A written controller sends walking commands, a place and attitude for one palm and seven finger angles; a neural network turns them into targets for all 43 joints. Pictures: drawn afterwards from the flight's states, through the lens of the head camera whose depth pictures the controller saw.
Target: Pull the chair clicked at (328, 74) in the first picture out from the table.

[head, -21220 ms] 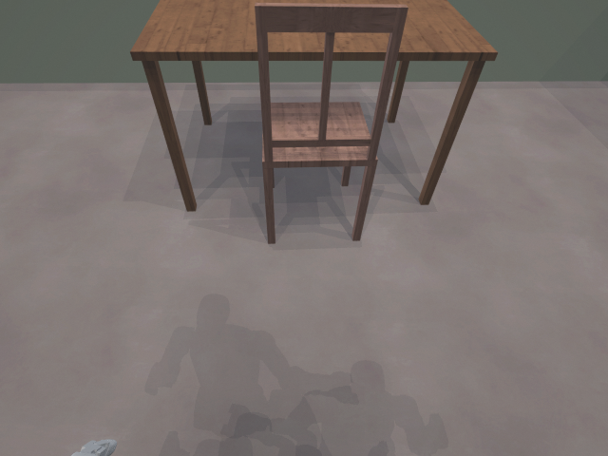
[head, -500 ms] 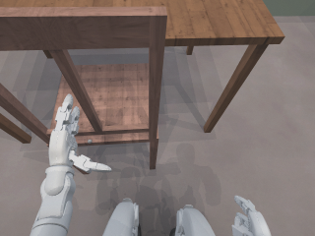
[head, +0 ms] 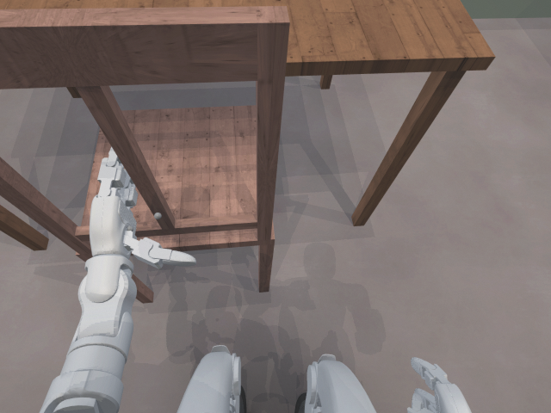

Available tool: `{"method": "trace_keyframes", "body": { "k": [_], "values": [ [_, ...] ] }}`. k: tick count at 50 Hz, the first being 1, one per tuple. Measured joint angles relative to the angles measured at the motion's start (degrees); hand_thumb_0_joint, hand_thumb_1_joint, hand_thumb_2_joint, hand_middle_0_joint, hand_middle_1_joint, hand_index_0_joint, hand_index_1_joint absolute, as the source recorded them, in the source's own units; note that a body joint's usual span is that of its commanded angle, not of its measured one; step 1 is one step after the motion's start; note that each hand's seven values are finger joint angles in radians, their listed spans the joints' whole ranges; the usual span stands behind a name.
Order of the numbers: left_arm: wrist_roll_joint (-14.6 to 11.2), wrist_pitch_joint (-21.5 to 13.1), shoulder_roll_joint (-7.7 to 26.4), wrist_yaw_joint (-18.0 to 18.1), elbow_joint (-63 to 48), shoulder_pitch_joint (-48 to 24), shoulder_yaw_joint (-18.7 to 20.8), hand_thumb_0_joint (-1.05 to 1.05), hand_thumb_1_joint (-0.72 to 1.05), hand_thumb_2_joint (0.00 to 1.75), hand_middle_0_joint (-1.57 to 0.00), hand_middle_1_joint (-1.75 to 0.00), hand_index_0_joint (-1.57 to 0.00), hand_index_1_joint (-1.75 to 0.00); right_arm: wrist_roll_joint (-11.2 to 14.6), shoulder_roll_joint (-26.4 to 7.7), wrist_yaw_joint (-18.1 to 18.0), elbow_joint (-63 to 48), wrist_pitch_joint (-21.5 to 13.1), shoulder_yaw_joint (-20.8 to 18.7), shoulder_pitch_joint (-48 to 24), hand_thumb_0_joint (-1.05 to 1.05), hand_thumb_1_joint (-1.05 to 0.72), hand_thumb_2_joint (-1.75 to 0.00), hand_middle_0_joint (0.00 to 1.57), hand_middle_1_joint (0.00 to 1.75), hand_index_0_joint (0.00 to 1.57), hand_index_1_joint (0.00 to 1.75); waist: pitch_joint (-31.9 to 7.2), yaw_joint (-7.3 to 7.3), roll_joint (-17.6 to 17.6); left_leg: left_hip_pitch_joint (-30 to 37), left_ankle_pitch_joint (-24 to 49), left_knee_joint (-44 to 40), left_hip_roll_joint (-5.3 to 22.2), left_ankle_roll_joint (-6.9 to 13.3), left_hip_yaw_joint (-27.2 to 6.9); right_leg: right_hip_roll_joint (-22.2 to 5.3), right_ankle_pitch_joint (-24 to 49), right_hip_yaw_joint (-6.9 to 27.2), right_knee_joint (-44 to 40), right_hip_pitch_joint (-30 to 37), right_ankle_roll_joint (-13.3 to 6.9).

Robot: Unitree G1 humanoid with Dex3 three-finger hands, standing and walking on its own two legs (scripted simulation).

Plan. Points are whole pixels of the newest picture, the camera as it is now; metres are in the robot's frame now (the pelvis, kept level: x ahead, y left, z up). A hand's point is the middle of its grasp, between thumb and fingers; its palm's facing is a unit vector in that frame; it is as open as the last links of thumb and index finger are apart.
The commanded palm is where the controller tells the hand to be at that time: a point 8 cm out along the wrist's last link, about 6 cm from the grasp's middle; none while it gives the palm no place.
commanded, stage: push the fingers through the gap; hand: left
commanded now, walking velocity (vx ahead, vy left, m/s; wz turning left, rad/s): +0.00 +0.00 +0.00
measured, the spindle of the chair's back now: (140, 173) +0.43 +0.21 +0.04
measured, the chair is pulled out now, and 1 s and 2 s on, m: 0.00 0.00 0.02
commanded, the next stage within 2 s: hook a spindle and tug to test in 0.54 s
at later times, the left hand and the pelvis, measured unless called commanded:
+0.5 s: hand (157, 204) +0.40 +0.19 +0.02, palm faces +0.13 -0.99 -0.03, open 17.0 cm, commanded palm +0.37 +0.23 +0.02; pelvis +0.00 +0.00 +0.00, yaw -1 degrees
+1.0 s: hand (160, 203) +0.40 +0.18 +0.02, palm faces +0.14 -0.99 -0.04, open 15.4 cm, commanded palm +0.37 +0.22 +0.02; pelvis +0.00 +0.00 +0.00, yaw +0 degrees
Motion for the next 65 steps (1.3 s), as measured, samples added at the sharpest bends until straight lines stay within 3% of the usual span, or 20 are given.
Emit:
{"method": "trace_keyframes", "body": {
  "k": [16, 27, 37, 43, 53, 65],
  "values": [
    [-0.29, -0.27, 1.93, -1.64, 5.79, -4.86, 3.24, -0.01, -0.5, 0.3, -0.06, -0.08, -0.06, -0.08, -0.01, -0.14, 0.55, 0.52, 0.93, -0.18, 1.79, 0.01, -0.9, -0.9, 0.2, 0.3, 0.2, 0.3, 0.12, -1.15, 0.01, -0.6, 0.13, -0.27, 0.37, 0.12, 0.26, 0.41, 0.5, 0.33, -0.52, -0.72, 0.12],
    [0.7, -1.59, 1.34, -0.04, 6.69, -5.44, 2.82, -0.01, -0.5, 0.3, -0.06, -0.08, -0.06, -0.08, -0.35, -0.09, 0.59, 0.72, 1.04, -0.17, 1.76, 0.01, -0.9, -0.9, 0.2, 0.3, 0.2, 0.3, 0.25, -1.2, -0.04, -1.0, 0.12, -0.12, 0.23, 0.22, 0.29, 0.29, 0.45, 0.38, -0.34, -1.1, 0.23],
    [1.31, -0.74, 0.64, 0.92, 7.31, -6.46, 2.07, -0.01, -0.5, 0.3, -0.07, -0.11, -0.07, -0.11, -0.35, 0.1, 0.82, 0.13, 1.72, -0.08, 1.19, 0.01, -0.9, -0.9, 0.2, 0.3, 0.2, 0.3, 0.05, -1.18, 0.18, -0.89, 0.13, -0.42, 0.22, 0.14, 0.46, 0.3, 0.41, 0.58, -0.42, -1.18, 0.18],
    [1.34, -1.3, 0.57, 1.09, 6.67, -5.19, 2.6, -0.01, -0.5, 0.3, -0.13, -0.29, -0.13, -0.28, -0.39, 0.37, 0.98, -0.1, 2.08, 0.01, 1.18, 0.01, -0.9, -0.9, 0.2, 0.3, 0.2, 0.3, -0.13, -1.19, -0.09, -0.37, -0.03, -0.63, 0.39, -0.05, 0.52, 0.5, 0.25, 0.68, -0.51, -0.8, 0.01],
    [0.38, -1.6, 1.26, -0.17, 6.74, -4.86, 2.47, -0.01, -0.45, 0.32, -0.28, -0.77, -0.28, -0.77, -0.24, -0.03, 0.57, 0.47, 1.75, -0.14, 0.99, 0.01, -0.9, -0.9, 0.2, 0.3, 0.2, 0.3, 0.08, -0.95, -0.11, -0.45, -0.11, -0.39, 0.34, -0.34, -0.12, 0.52, 0.03, 0.09, -0.45, -0.58, -0.27],
    [0.06, -0.86, 1.35, 0.64, 6.47, -4.84, 2.45, -0.01, 0.04, 0.53, -0.46, -1.32, -0.41, -1.32, -0.24, -0.06, 0.76, 0.51, 1.6, -0.41, 1.18, 0.01, -0.9, -0.9, 0.2, 0.3, 0.2, 0.3, -0.11, -0.96, -0.07, -0.31, -0.22, -0.53, 0.34, -0.31, -0.13, 0.58, 0.0, 0.13, -0.7, -0.41, -0.22]
  ]
}}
